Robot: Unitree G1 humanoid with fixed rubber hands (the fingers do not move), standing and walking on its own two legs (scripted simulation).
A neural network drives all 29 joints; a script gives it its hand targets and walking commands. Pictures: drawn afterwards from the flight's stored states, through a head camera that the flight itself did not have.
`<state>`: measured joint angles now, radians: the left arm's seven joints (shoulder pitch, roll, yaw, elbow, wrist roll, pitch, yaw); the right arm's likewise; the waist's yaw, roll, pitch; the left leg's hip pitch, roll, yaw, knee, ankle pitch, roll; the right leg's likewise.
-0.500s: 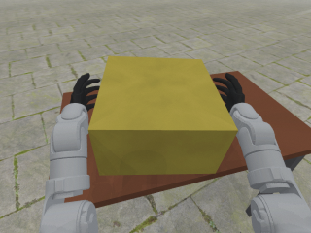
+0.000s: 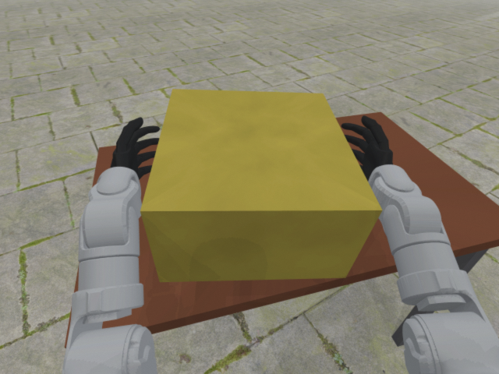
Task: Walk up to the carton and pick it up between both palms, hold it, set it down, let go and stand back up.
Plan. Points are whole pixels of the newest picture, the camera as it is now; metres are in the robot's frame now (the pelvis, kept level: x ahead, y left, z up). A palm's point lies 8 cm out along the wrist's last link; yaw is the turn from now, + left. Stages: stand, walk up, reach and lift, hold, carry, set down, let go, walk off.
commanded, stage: hold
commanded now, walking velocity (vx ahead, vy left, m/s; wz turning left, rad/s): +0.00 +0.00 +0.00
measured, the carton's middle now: (251, 175) +0.40 -0.01 +0.15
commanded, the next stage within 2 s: none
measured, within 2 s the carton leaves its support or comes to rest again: neither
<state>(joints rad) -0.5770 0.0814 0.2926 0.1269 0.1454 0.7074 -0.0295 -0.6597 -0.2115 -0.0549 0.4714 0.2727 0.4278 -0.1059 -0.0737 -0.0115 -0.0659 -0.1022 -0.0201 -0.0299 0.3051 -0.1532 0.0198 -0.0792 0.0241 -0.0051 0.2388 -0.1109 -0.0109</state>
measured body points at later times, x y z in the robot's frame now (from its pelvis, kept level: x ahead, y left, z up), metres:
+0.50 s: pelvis +0.00 +0.00 +0.00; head -0.05 +0.01 +0.45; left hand +0.37 +0.18 +0.20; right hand +0.38 -0.19 +0.19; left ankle +0.01 +0.10 -0.75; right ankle +0.01 -0.11 -0.75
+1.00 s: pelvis +0.00 +0.00 +0.00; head -0.04 +0.01 +0.45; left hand +0.38 +0.18 +0.20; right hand +0.38 -0.20 +0.19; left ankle +0.01 +0.10 -0.75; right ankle +0.01 -0.11 -0.75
